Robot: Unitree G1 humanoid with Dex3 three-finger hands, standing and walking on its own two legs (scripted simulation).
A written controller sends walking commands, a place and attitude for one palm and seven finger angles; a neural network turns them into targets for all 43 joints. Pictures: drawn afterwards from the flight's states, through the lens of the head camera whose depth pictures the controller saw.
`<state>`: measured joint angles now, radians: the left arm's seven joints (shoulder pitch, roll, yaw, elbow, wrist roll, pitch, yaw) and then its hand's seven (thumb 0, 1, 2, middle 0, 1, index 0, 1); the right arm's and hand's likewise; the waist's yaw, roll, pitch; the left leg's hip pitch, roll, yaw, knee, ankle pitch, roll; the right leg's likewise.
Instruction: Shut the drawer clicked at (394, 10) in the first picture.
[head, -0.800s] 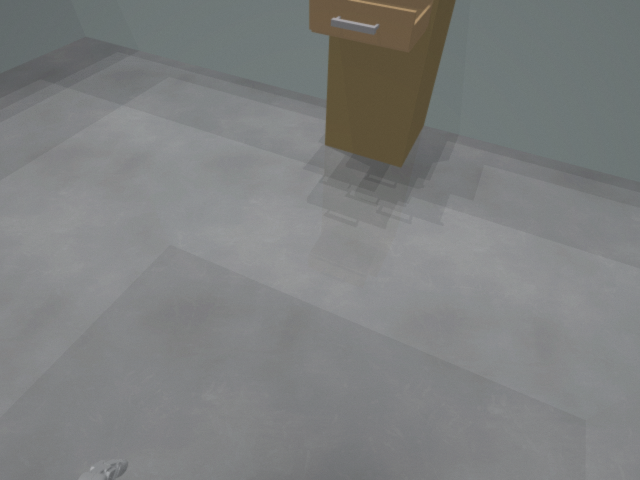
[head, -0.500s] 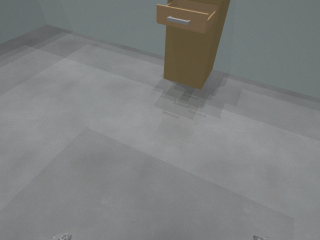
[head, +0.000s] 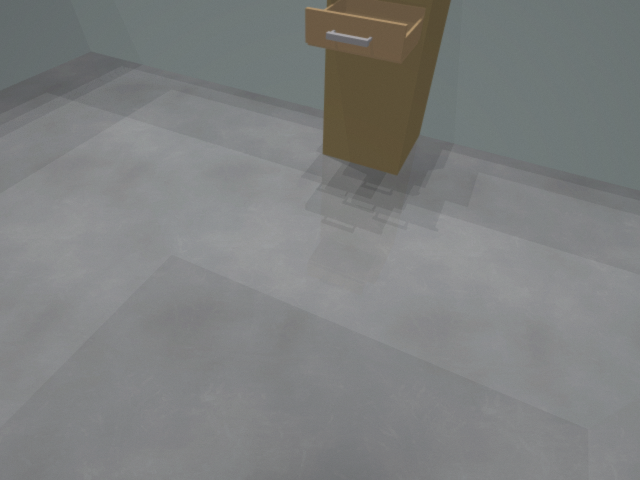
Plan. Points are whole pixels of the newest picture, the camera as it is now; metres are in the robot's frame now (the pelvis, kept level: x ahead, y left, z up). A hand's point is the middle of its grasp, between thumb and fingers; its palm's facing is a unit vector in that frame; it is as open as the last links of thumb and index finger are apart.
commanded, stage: stand and wait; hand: left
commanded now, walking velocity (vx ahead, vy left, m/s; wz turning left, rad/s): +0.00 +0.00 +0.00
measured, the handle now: (349, 37) +1.54 -0.02 -0.04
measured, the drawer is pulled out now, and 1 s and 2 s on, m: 0.25 0.25 0.25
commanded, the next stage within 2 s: look at it before walking up in 0.24 s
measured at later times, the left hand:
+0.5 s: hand out of the picture +0.07 +0.24 -0.16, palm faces -0.03 -0.94 -0.33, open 7.4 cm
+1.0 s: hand out of the picture +0.09 +0.24 -0.16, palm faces -0.03 -0.94 -0.33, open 7.4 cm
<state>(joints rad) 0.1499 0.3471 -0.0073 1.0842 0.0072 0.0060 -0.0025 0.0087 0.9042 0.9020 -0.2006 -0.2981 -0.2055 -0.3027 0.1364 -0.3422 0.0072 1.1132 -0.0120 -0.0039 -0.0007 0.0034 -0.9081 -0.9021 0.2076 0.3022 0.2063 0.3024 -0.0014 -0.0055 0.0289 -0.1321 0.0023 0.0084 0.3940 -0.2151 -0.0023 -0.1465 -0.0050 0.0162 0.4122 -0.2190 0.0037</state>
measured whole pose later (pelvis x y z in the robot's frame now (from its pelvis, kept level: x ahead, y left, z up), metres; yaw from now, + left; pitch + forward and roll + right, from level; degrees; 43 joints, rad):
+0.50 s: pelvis +0.00 +0.00 +0.00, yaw +0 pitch -2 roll +0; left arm 0.14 0.34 -0.01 1.09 0.01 0.00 0.00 0.01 0.90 0.90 -0.20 -0.30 -0.21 -0.30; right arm 0.13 -0.33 0.01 1.12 -0.01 -0.01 0.00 0.00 -0.91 -0.90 0.21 0.30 0.21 0.30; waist 0.00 -0.01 0.03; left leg -0.14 0.01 0.01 0.38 -0.20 -0.01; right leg -0.16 0.00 0.02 0.40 -0.21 0.00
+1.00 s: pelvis +0.01 -0.01 +0.00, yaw -1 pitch -2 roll +0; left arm 0.14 0.34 -0.01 1.09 0.01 0.00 0.00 0.01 0.90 0.90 -0.20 -0.30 -0.21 -0.30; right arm 0.11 -0.33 0.01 1.12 -0.01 -0.01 0.00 0.00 -0.91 -0.90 0.21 0.30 0.21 0.30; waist 0.00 0.00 0.03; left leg -0.12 0.01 0.01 0.37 -0.21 -0.01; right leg -0.14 0.01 0.02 0.39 -0.22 0.00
